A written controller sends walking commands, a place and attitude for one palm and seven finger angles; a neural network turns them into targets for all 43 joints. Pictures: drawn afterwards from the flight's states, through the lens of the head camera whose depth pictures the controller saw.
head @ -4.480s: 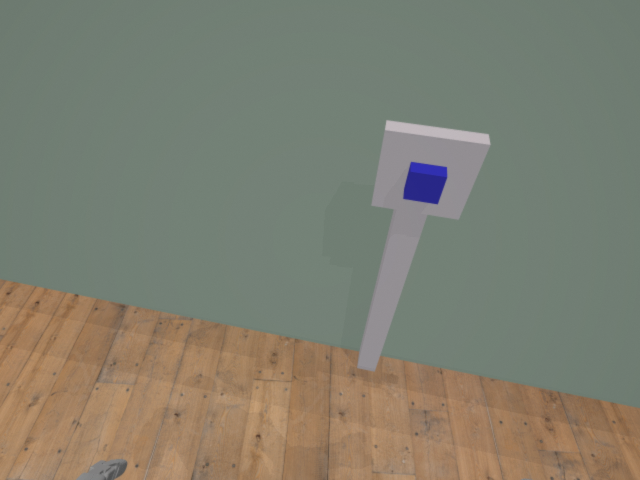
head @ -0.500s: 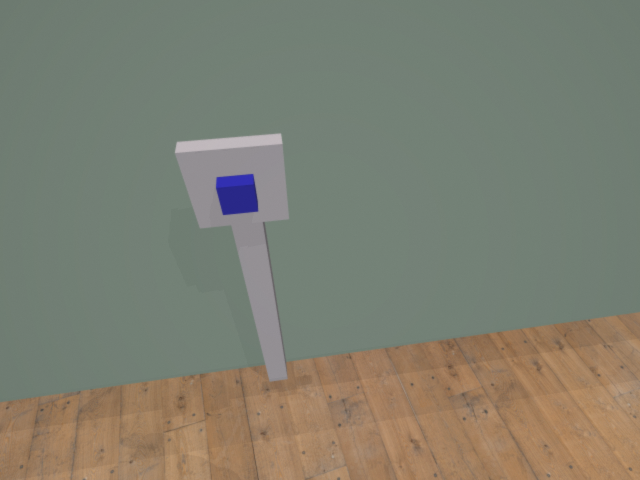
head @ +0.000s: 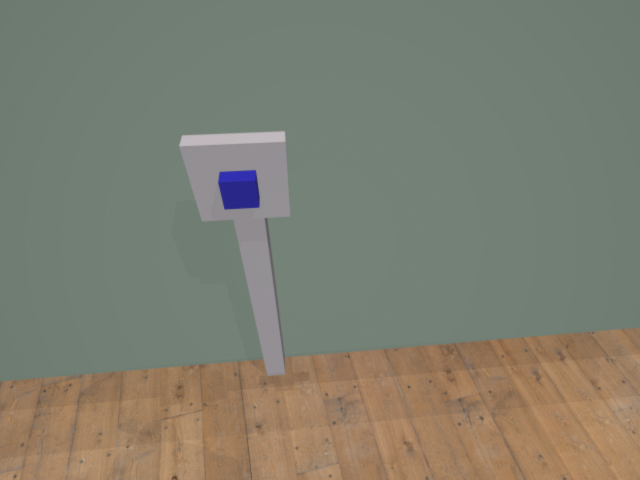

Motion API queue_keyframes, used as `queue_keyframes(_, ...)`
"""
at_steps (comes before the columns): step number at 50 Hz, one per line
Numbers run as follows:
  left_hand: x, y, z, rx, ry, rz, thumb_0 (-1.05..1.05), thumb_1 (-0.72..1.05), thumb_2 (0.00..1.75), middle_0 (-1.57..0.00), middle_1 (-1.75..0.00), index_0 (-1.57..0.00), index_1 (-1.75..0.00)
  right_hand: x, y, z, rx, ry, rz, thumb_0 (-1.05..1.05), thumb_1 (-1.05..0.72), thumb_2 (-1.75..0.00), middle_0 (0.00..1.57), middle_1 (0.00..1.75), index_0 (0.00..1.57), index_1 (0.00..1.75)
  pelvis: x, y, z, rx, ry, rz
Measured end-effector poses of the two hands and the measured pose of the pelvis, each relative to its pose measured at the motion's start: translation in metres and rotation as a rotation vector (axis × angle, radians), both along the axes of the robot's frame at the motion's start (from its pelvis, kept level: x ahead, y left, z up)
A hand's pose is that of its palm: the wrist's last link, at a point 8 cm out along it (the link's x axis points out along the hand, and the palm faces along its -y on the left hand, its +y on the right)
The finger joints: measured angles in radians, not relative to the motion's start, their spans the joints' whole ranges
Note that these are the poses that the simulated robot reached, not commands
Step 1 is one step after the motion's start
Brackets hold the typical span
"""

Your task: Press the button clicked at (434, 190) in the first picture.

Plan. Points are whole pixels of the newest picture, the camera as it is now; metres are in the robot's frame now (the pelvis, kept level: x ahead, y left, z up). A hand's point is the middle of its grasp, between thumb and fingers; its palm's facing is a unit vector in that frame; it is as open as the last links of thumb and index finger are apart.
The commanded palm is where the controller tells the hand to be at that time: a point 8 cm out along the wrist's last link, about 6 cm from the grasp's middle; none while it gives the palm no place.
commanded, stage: look again from close up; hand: left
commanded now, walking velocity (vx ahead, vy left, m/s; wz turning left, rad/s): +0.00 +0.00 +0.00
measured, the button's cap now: (240, 188) +0.53 +0.17 +0.06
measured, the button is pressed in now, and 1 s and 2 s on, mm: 0 0 0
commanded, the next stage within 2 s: shuffle to correct the standing spot in 0.56 s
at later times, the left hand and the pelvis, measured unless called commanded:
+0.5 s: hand out of the picture +0.06 +0.28 -0.16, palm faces +0.04 -0.95 -0.31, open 7.4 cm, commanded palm none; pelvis -0.02 +0.05 +0.00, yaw +1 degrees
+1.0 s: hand out of the picture -0.03 +0.21 -0.18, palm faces +0.03 -0.98 -0.20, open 7.4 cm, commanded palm none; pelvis +0.01 +0.03 -0.01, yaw +2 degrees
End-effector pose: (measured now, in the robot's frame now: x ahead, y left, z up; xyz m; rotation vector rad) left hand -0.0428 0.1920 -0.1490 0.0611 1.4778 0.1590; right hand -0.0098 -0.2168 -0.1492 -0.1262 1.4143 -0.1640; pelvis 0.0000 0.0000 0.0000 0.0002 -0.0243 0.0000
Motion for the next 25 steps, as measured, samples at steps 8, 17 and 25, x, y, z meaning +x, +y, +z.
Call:
queue_keyframes(8,0.016,0.031,-0.001,0.048,-0.076,-0.026,0.0,0.9,0.9,-0.21,-0.3,-0.21,-0.3,0.004,-0.004,-0.001,-0.026,-0.037,0.029,0.01,-0.91,-0.9,0.2,0.3,0.2,0.3,-0.006,0.01,-0.006,-0.013,0.015,0.026)
queue_keyframes(17,0.067,0.096,0.008,0.142,-0.231,-0.064,0.0,0.9,0.9,-0.2,-0.3,-0.21,-0.3,0.032,-0.001,0.008,-0.077,-0.151,0.043,0.01,-0.91,-0.9,0.2,0.3,0.2,0.3,-0.007,0.033,-0.007,-0.009,-0.008,0.014)
queue_keyframes(25,0.095,0.134,0.023,0.188,-0.316,-0.102,0.0,0.9,0.9,-0.2,-0.3,-0.2,-0.3,0.052,0.005,0.018,-0.098,-0.223,0.082,0.01,-0.91,-0.9,0.2,0.3,0.2,0.3,-0.016,0.05,-0.005,-0.005,-0.018,0.01)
